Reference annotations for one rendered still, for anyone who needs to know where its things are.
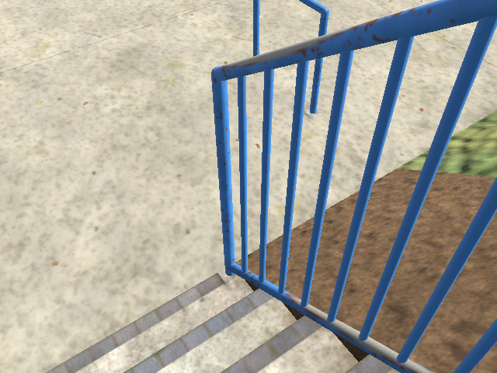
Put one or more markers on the stairs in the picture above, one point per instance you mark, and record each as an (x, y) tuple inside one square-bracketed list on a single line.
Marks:
[(221, 326)]

